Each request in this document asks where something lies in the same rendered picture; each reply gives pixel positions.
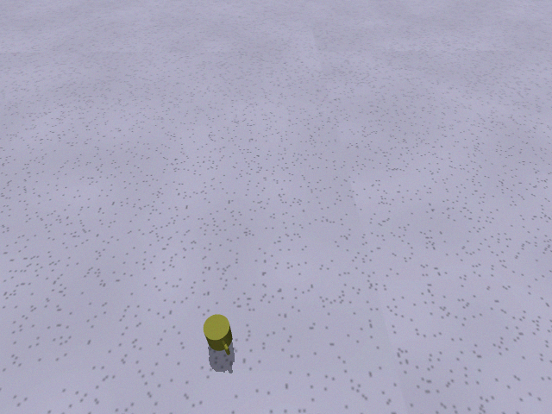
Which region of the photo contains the mug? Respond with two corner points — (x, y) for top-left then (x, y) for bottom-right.
(204, 314), (232, 355)

